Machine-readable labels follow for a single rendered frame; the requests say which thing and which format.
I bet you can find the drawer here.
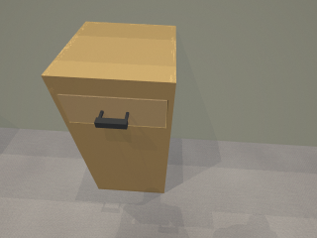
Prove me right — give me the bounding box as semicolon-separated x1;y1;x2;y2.
57;94;167;127

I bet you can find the cabinet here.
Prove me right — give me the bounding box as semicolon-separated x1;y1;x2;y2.
41;21;176;193

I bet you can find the handle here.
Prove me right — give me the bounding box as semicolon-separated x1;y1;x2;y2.
94;110;129;130

